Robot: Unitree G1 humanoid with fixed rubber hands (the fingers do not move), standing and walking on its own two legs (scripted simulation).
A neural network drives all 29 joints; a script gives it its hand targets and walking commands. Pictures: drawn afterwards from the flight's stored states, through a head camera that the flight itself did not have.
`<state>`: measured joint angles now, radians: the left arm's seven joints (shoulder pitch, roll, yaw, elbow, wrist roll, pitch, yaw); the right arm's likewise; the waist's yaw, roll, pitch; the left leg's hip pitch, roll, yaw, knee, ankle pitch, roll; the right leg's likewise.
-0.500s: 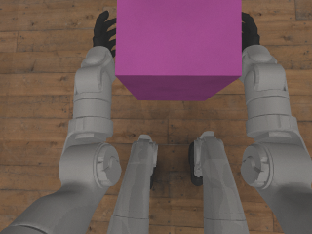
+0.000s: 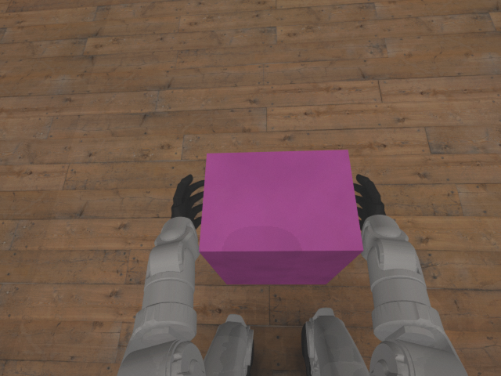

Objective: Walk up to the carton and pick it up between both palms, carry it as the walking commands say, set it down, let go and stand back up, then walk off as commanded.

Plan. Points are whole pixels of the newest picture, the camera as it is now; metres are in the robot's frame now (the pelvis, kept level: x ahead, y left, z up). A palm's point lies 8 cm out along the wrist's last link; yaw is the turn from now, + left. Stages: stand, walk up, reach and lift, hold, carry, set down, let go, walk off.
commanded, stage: reach and lift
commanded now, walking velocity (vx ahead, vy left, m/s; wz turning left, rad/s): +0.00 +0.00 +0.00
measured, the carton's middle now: (276, 229) +0.37 -0.01 -0.14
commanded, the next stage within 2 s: none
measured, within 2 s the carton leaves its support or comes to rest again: neither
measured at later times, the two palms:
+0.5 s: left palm (164, 210) +0.36 +0.14 +0.03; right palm (387, 202) +0.36 -0.17 +0.02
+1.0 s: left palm (133, 220) +0.32 +0.15 +0.11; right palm (413, 212) +0.32 -0.16 +0.09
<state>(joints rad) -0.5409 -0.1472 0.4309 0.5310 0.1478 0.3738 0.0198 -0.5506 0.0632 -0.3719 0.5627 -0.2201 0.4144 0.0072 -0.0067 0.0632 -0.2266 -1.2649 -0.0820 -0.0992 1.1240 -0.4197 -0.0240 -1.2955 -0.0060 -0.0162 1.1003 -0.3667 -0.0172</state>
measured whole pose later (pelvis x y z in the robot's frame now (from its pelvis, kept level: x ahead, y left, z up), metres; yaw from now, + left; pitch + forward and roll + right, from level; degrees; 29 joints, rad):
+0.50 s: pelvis +0.02 +0.00 +0.06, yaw +0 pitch +20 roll +0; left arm -0.41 -0.16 0.37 0.47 0.19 0.42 0.01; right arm -0.45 0.10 -0.36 0.49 -0.24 0.49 0.02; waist -0.01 0.05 -0.16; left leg -0.85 -0.07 -0.10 0.86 -0.36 -0.01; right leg -0.88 -0.01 -0.01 0.85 -0.32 -0.01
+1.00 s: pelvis +0.00 +0.00 +0.08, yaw +0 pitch +4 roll +0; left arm -0.37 -0.17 0.37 0.42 0.19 0.54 0.00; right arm -0.38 0.11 -0.33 0.44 -0.26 0.58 0.02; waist -0.01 0.05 -0.07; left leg -0.46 -0.06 -0.10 0.67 -0.28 -0.01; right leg -0.50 -0.01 0.00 0.66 -0.24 -0.01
